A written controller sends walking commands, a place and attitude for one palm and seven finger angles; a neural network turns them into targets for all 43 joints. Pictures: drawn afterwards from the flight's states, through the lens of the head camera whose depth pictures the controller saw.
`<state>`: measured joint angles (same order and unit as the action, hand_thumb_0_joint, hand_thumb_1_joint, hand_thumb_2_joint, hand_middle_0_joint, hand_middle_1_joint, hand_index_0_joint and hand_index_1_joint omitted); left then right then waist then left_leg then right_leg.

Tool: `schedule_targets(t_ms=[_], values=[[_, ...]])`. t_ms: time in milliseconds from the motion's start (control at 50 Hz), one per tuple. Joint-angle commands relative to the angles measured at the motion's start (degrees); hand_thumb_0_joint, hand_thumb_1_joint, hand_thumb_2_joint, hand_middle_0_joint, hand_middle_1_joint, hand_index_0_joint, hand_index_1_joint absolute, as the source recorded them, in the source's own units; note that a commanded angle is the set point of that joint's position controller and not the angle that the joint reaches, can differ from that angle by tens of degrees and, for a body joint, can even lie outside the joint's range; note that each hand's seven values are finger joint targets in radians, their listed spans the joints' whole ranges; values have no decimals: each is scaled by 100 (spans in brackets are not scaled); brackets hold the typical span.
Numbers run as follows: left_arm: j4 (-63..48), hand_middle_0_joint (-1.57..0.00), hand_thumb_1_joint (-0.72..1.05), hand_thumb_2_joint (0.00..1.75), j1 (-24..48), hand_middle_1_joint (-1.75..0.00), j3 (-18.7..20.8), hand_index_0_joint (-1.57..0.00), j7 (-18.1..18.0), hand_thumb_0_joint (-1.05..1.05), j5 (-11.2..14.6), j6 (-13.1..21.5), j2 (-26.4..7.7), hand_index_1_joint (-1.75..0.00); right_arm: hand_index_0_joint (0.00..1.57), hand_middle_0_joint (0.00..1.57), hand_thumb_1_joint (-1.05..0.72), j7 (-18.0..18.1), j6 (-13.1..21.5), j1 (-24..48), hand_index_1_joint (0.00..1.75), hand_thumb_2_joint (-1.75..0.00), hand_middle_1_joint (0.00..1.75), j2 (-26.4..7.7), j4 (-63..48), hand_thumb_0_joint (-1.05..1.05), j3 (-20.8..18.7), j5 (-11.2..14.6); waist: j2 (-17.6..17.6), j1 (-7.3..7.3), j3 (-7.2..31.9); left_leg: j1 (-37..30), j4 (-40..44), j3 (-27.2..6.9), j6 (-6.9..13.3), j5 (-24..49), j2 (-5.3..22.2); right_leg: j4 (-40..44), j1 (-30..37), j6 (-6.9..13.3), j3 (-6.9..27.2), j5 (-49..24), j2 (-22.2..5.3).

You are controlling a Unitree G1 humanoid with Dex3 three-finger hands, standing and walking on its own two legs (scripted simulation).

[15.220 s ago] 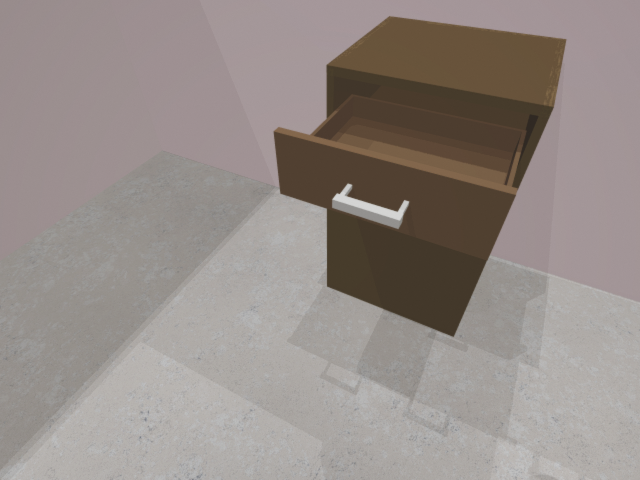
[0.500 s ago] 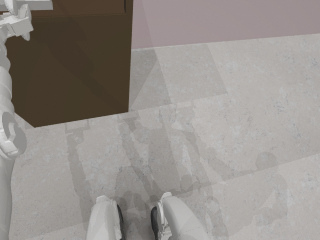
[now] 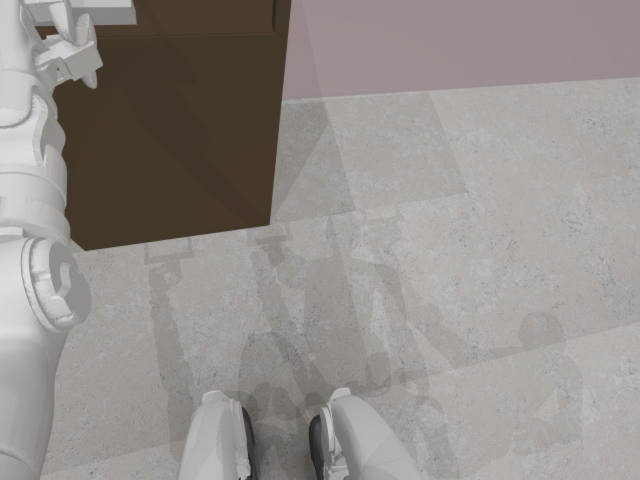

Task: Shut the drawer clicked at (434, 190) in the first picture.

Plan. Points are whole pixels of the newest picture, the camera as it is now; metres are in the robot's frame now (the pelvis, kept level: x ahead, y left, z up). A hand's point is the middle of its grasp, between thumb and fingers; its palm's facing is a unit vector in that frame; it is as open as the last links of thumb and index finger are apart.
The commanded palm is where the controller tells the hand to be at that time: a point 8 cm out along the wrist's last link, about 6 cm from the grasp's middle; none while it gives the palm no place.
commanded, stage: pull the fist back off the drawer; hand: left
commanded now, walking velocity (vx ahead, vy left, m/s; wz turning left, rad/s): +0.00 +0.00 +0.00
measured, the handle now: out of the picture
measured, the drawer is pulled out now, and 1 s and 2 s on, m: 0.00 0.00 0.00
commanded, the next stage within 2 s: draw the hand back to the body in 0.16 s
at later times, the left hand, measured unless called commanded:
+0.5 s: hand (67, 65) +0.52 +0.18 +0.13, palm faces +0.11 -0.99 -0.06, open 3.3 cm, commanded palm +0.47 +0.23 +0.14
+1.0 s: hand out of the picture +0.35 +0.20 +0.19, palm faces +0.26 -0.93 -0.26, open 3.3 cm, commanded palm +0.30 +0.25 +0.21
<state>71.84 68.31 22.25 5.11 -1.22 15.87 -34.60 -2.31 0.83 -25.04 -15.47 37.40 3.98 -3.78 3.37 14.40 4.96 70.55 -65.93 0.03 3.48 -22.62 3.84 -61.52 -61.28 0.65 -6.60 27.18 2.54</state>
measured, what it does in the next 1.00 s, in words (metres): rises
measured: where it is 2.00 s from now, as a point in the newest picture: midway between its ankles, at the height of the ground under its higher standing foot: (286, 471)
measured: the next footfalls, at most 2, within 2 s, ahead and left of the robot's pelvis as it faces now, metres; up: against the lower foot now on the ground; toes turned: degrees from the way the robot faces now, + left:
none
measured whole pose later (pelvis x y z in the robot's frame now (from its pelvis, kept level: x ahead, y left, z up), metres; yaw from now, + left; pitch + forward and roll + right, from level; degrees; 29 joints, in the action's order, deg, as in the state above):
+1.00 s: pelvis +0.05 -0.03 +0.09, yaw +3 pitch +2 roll +0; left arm 8.1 1.1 8.5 -2.1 5.6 3.3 -18.1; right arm 3.5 -2.5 -8.6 -14.6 31.7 2.7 2.5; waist 3.3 -1.2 1.9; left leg 19.3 -33.0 2.9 1.1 -15.5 0.6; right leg -31.7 -12.6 1.8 -2.8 20.9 1.1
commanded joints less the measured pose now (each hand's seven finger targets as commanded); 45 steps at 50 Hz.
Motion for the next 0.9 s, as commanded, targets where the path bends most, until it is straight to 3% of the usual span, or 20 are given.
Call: schedule_targets(t_ms=[0, 40, 80, 120, 180, 240, 320, 340, 360, 380, 400, 420, 480, 600, 640, 740, 760, 780, 820, 880], values=[[-1716, -140, 90, 90, 2541, -160, 68, -140, -100, 0, 165, 497, -1002, -160, 20, 20, -90, 28, -104, -1195, 30, -90, 30, -1215, -216, 0, -486, 69, 1264, 1, 3336, -4464, 917, -988, -216, 1116, 33, 908, -48, 131, 218, -680, 188], [-1733, -140, 90, 90, 2171, -160, 172, -140, -117, 0, 198, 509, -1052, -160, 20, 20, -90, 30, -164, -1168, 30, -90, 30, -1203, -249, 0, -510, 101, 1022, -69, 3173, -4330, 972, -873, -200, 1191, 11, 1008, 232, 116, 238, -738, 205], [-1836, -140, 90, 90, 2169, -160, 119, -140, -114, 0, 205, 566, -980, -160, 20, 20, -90, 21, -210, -1158, 30, -90, 30, -1177, -252, 0, -510, 111, 1107, -64, 3129, -4440, 961, -796, -194, 1490, -2, 1046, 327, 116, 262, -938, 222], [-1888, -140, 90, 90, 1984, -160, 189, -140, -102, 0, 251, 617, -979, -160, 20, 20, -90, 14, -248, -1148, 30, -90, 30, -1151, -253, 0, -529, 117, 901, -122, 3140, -4322, 935, -697, -172, 1662, -36, 1088, 617, 102, 296, -1122, 235], [-1589, -140, 90, 90, 1667, -160, 235, -140, -33, 0, 315, 638, -959, -160, 20, 20, -90, 29, -324, -1154, 30, -90, 30, -1121, -251, 0, -514, 144, 595, -101, 2807, -3995, 905, -545, -122, 1835, -83, 1133, 919, 71, 372, -1491, 249], [-1671, -140, 90, 90, 1446, -160, 228, -140, 39, 0, 370, 742, -860, -160, 20, 20, -90, 21, -384, -1123, 30, -90, 30, -1075, -277, 0, -552, 165, 520, -180, 2856, -3942, 865, -434, -111, 2110, -123, 1114, 1212, 58, 432, -1925, 234], [-3143, -140, 90, 90, 102, -160, 529, -140, 182, 0, 610, 846, -1029, -160, 20, 20, -90, -5, -467, -915, 30, -90, 30, -1012, -666, 0, -636, 284, 904, -791, 3964, -4845, 1084, -278, -152, 3199, -192, 1166, 2388, 97, 498, -3104, 235], [-3534, -140, 90, 90, -355, -160, 371, -140, 229, 0, 681, 796, -779, -160, 20, 20, -90, -23, -457, -797, 30, -90, 30, -950, -776, 0, -650, 343, 972, -863, 4088, -5007, 1129, -211, -146, 3437, -221, 1234, 2650, 91, 523, -3452, 224], [-3761, -140, 90, 90, -783, -160, 244, -140, 272, 0, 773, 712, -552, -160, 20, 20, -90, -37, -446, -754, 30, -90, 30, -920, -822, 0, -663, 382, 815, -872, 4088, -5086, 1157, -195, -121, 3672, -236, 1279, 2858, 79, 519, -3796, 220], [-3873, -140, 90, 90, -1215, -160, 264, -140, 309, 0, 858, 582, -478, -160, 20, 20, -90, -35, -454, -681, 30, -90, 30, -906, -855, 0, -682, 434, 646, -922, 3869, -5009, 1231, -141, -116, 3635, -235, 1374, 2984, 53, 516, -3917, 200], [-4012, -140, 90, 90, -1404, -160, 104, -140, 348, 0, 969, 435, -256, -160, 20, 20, -90, -33, -454, -580, 30, -90, 30, -882, -879, 0, -671, 477, 337, -855, 3527, -4781, 1327, -68, -72, 3379, -267, 1495, 3207, 12, 535, -4101, 185], [-4030, -140, 90, 90, -1669, -160, 171, -140, 365, 0, 1050, 293, -299, -160, 20, 20, -90, 1, -463, -522, 30, -90, 30, -907, -895, 0, -692, 527, -33, -866, 3200, -4511, 1443, -4, -44, 3049, -284, 1612, 3428, -22, 561, -4152, 167], [-4354, -140, 90, 90, -1969, -160, 42, -140, 371, 0, 1226, 39, -111, -160, 20, 20, -90, 101, -413, -278, 30, -90, 30, -914, -943, 0, -667, 608, -180, -847, 2448, -4312, 1737, 98, -10, 2606, -357, 1843, 3677, -63, 596, -4235, 97], [-5604, -140, 90, 90, -2687, -160, -475, -140, 474, 0, 1391, 206, 442, -160, 20, 20, -90, 178, -165, 233, 30, -90, 30, -788, -1029, 0, -637, 648, 456, -951, 2241, -5404, 1955, 26, -33, 3143, -342, 2050, 3575, -13, 553, -4081, 70], [-5649, -140, 90, 90, -3055, -160, -493, -140, 563, 0, 1484, 143, 497, -160, 20, 20, -90, 216, -107, 416, 30, -90, 30, -817, -1047, 0, -646, 670, 72, -976, 2037, -5374, 2090, -12, -37, 2833, -339, 2161, 3638, -31, 531, -3857, 68], [-6040, -140, 90, 90, -3820, -160, -350, -140, 770, 0, 1709, -319, 467, -160, 20, 20, -90, 317, 2, 951, 30, -90, 30, -814, -1315, 0, -577, 745, -289, -1203, 1750, -5301, 2411, 23, -15, 2416, -423, 2371, 4109, -49, 536, -3865, -27], [-6644, -140, 90, 90, -4089, -160, -570, -140, 182, 0, 974, -375, 72, -160, 20, 20, -90, 398, -113, 1433, 30, -90, 30, -692, -1362, 0, -553, 732, -35, -1433, 1816, -5793, 2647, 106, -57, 2483, -461, 2741, 4151, -19, 775, -3826, -225], [-6880, -140, 90, 90, -4300, -160, -811, -140, -132, 0, 894, -473, 477, -160, 20, 20, -90, 458, -133, 1552, 30, -90, 30, -624, -1416, 0, -512, 705, -76, -1350, 1533, -5941, 2827, 96, -68, 2409, -432, 2912, 4146, -39, 725, -3660, -210], [-7208, -140, 90, 90, -4668, -160, -1027, -140, -429, 0, 805, -673, 678, -160, 20, 20, -90, 504, -104, 1710, 30, -90, 30, -623, -1430, 0, -478, 693, 68, -1374, 1186, -6066, 3050, 55, -78, 2181, -392, 3089, 4154, -6, 677, -3147, -205], [-7522, -140, 90, 90, -4909, -160, -791, -140, -756, 0, 720, -832, 414, -160, 20, 20, -90, 627, -135, 1898, 30, -90, 30, -647, -1374, 0, -441, 661, -466, -1399, 914, -6110, 3419, 51, -49, 1864, -378, 3423, 4512, -26, 697, -2880, -203]])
